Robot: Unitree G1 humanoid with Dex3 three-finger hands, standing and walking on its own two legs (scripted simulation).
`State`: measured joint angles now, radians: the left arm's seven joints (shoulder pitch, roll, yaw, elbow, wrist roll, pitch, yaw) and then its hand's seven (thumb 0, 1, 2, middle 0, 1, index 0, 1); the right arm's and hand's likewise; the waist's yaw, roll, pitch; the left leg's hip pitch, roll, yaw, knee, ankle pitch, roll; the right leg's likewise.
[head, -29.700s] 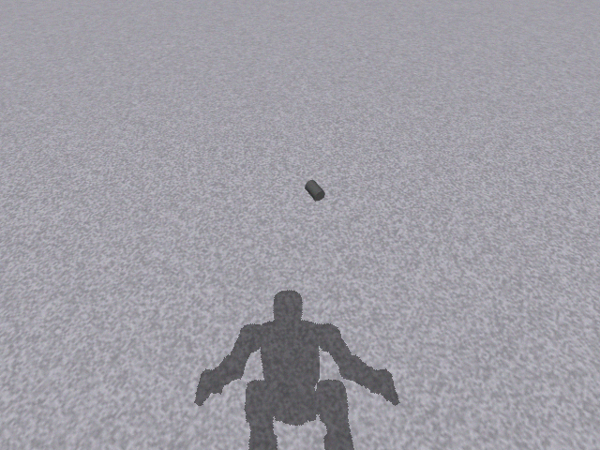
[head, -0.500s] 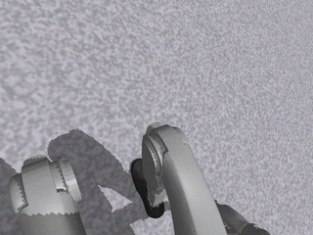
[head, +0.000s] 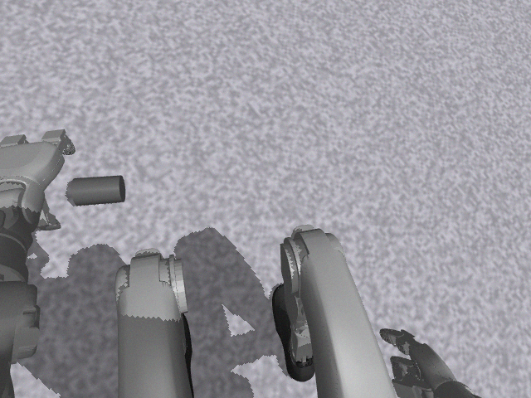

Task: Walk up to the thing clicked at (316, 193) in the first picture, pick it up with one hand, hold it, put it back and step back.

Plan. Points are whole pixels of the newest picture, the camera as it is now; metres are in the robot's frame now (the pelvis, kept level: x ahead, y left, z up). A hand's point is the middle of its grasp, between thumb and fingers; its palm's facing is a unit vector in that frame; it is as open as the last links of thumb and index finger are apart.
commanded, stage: withdraw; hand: left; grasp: from above
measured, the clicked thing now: (99, 190) +0.50 +0.28 -0.34
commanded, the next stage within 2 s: home in 0.26 s
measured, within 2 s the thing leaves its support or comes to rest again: neither
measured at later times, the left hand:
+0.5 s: hand (50, 163) +0.50 +0.31 -0.18, palm faces -0.29 -0.04 -0.96, open 13.2 cm
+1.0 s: hand out of the picture +0.32 +0.26 +0.03, palm faces -0.21 -0.70 -0.68, open 7.7 cm
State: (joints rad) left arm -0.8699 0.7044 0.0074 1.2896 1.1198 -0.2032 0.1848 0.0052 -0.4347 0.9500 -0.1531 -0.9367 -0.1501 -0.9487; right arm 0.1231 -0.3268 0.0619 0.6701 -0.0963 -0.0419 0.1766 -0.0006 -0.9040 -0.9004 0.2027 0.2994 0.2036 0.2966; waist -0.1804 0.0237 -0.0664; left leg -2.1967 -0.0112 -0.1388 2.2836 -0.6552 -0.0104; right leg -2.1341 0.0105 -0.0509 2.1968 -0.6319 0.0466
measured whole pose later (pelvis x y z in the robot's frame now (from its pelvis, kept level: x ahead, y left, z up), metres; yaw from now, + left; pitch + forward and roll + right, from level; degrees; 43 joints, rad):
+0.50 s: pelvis +0.01 +0.01 -0.04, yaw -2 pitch +35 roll -10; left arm -0.95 0.77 0.13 1.39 1.26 -0.16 0.48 0.00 -0.34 0.92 -0.20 -0.87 -0.20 -0.87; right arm 0.19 -0.25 0.06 0.75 -0.15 -0.06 0.17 0.00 -0.89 -0.89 0.20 0.30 0.21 0.30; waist -0.26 0.02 -0.07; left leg -2.35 -0.02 -0.14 2.41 -0.68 0.00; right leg -2.26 0.01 -0.04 2.31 -0.66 0.05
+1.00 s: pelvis +0.01 +0.00 +0.13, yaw +3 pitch +30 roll -5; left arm -0.18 0.43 0.04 0.41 0.46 0.10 0.05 0.01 0.81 0.89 -0.22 -0.32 -0.22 -0.33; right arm 0.08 -0.30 -0.04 0.58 0.01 -0.03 0.05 0.00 -0.90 -0.90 0.20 0.30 0.20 0.30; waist -0.05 0.03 -0.20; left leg -1.77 0.00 -0.10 1.87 -0.64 -0.01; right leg -1.72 -0.01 -0.04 1.80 -0.62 0.04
